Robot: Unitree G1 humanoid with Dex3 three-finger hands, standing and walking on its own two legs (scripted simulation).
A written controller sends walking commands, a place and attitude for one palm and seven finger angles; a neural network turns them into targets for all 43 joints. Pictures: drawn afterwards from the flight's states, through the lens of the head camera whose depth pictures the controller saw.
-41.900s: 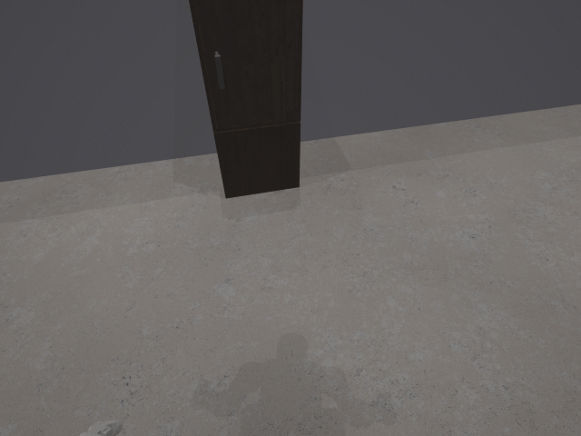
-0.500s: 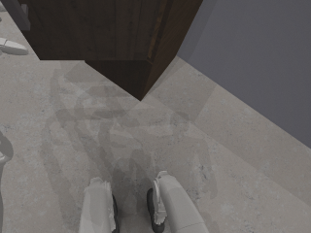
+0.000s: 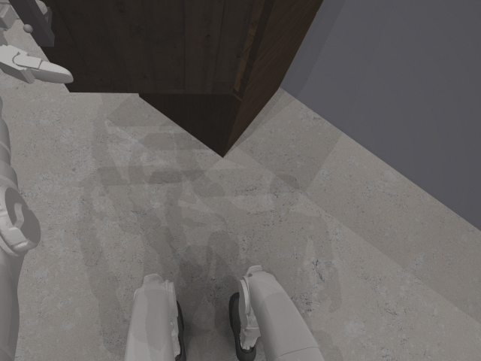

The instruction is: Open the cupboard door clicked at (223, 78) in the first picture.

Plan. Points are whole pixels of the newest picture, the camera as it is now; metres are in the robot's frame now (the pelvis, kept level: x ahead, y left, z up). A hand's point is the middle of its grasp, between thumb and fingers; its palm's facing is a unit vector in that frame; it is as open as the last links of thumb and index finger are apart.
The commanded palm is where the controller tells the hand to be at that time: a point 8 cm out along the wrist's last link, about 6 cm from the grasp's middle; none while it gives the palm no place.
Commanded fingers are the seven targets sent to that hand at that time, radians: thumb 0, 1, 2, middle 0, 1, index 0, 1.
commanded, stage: slide the fingers in behind the handle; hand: left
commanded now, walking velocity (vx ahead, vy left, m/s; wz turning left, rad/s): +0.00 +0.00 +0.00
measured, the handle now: out of the picture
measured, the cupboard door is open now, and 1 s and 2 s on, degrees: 41 41 57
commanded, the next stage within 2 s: close the thumb around the handle in 0.52 s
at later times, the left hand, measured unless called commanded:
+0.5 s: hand (46, 28) +0.57 +0.21 +0.07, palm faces +0.01 -1.00 -0.03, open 14.0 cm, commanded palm +0.56 +0.23 +0.06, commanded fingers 0.00 -0.50 0.30 -0.30 -1.20 -0.30 -1.20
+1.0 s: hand (38, 31) +0.57 +0.22 +0.07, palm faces +0.01 -1.00 -0.02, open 9.9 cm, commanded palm +0.56 +0.24 +0.06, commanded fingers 0.00 0.62 0.78 -0.38 -1.32 -0.38 -1.32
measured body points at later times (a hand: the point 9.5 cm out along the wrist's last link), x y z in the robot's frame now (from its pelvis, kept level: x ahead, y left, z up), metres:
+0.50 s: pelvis +0.00 +0.00 +0.00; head +0.20 +0.03 +0.40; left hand +0.57 +0.27 +0.07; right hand -0.01 -0.26 -0.10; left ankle +0.04 +0.10 -0.58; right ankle +0.03 -0.12 -0.58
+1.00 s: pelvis +0.00 +0.00 +0.00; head +0.20 +0.04 +0.40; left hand +0.56 +0.28 +0.07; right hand -0.01 -0.26 -0.10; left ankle +0.04 +0.10 -0.58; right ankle +0.03 -0.12 -0.58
